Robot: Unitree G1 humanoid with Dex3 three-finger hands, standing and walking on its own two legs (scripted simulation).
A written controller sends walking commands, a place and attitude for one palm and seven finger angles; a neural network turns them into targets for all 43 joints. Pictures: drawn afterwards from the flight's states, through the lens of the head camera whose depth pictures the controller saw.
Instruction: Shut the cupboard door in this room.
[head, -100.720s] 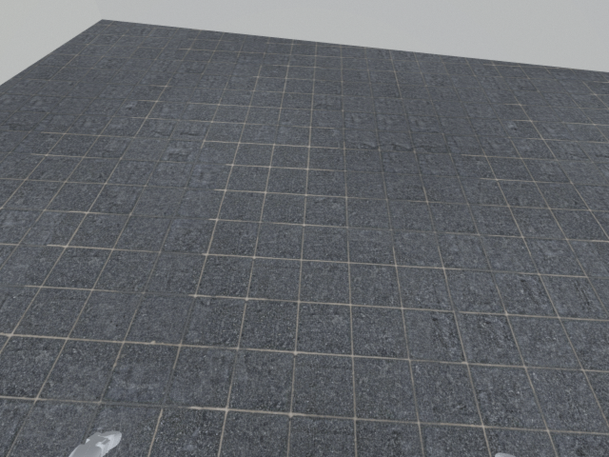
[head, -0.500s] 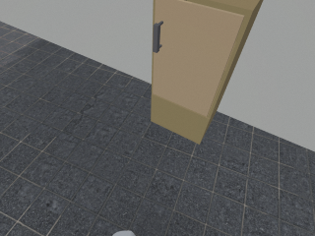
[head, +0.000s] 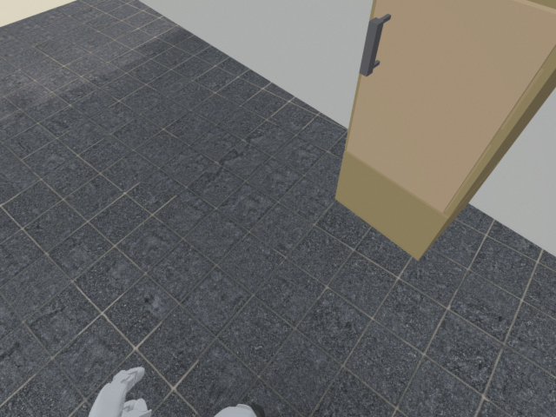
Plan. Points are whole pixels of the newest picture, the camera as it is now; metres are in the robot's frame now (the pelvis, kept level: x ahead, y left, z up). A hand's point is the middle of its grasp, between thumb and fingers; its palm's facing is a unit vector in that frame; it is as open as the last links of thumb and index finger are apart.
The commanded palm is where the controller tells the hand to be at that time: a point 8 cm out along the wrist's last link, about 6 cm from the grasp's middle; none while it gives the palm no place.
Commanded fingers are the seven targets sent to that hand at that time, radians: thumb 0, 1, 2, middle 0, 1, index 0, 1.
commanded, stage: walk to a spot facing it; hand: left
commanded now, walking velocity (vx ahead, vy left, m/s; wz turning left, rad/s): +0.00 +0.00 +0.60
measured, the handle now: (376, 45) +0.94 -0.23 +0.00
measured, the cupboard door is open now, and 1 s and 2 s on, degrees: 0 0 0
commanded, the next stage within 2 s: turn to face it in 1.32 s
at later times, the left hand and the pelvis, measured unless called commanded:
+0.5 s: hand out of the picture -0.04 +0.21 -0.18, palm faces +0.36 -0.90 -0.25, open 7.4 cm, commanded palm none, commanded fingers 0.00 0.90 0.90 -0.20 -0.30 -0.20 -0.30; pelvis +0.04 +0.01 -0.01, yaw +19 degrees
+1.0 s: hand (147, 366) +0.21 +0.23 -0.14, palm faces +0.53 -0.81 -0.25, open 7.4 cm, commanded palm none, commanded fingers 0.00 0.90 0.90 -0.20 -0.30 -0.20 -0.30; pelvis +0.22 +0.01 +0.01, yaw +35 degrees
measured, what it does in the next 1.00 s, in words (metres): walks ahead, turning left: left foot, then right foot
